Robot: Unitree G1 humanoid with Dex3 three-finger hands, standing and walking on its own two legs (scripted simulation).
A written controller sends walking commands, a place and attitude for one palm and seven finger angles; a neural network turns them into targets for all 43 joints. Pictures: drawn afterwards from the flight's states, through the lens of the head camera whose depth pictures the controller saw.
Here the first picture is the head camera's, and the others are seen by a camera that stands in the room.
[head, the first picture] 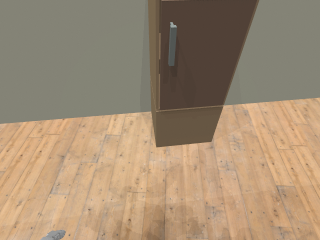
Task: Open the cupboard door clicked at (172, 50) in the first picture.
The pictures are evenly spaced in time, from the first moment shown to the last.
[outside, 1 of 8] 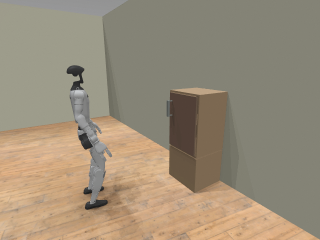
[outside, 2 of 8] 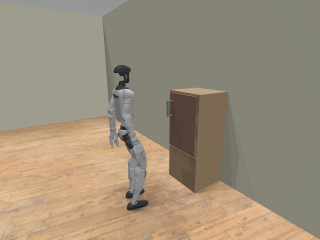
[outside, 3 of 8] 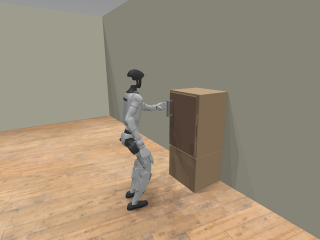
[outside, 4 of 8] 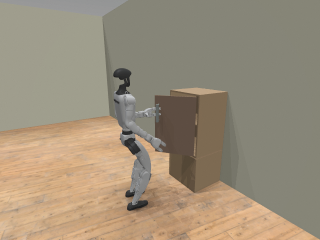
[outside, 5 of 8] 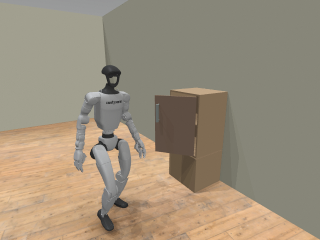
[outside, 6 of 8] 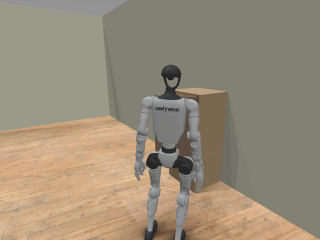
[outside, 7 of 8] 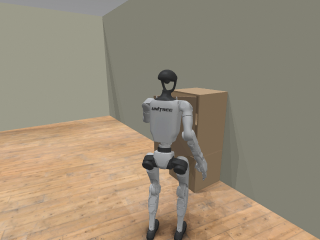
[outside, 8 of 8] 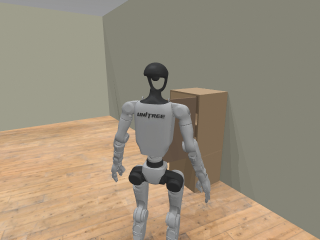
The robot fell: no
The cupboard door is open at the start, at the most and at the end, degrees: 0 83 82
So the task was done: yes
